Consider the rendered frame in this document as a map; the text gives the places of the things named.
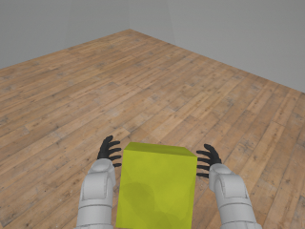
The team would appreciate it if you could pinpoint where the left robot forearm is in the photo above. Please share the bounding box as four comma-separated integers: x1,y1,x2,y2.
73,158,116,229

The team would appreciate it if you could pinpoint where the carton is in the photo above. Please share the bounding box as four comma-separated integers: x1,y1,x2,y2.
115,141,197,229

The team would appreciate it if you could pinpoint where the left robot hand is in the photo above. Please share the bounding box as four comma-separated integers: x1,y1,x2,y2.
97,135,122,168

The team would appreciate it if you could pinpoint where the right robot hand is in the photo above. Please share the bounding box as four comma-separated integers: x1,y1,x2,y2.
196,143,222,178

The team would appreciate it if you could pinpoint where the right robot forearm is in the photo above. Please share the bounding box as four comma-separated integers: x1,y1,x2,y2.
209,163,262,229

